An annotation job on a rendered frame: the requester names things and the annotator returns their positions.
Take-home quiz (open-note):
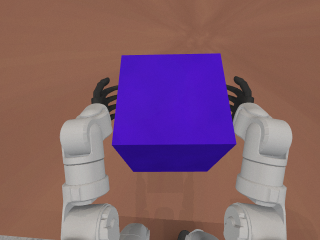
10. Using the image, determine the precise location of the right robot hand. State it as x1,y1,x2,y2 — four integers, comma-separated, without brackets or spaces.
226,76,254,122

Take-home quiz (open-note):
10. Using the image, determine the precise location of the robot left forearm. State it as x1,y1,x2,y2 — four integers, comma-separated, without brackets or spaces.
60,103,113,240

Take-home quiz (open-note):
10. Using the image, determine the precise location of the robot left thigh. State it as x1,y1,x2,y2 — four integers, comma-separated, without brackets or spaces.
119,223,150,240

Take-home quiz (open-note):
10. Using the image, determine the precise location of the left robot hand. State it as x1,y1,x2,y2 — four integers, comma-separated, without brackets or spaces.
91,77,118,121

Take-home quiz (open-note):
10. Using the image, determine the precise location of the robot right upper arm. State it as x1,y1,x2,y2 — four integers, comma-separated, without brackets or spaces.
223,202,287,240

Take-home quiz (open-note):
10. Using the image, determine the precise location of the robot left upper arm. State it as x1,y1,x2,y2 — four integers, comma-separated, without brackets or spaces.
61,203,120,240

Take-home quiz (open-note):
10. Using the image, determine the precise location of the carton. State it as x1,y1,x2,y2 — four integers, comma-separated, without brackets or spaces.
112,53,237,172

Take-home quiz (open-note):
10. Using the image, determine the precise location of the robot right foot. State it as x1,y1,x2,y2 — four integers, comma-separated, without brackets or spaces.
177,230,190,240

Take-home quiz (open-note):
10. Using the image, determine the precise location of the robot right forearm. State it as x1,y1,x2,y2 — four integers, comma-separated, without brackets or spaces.
233,102,293,239

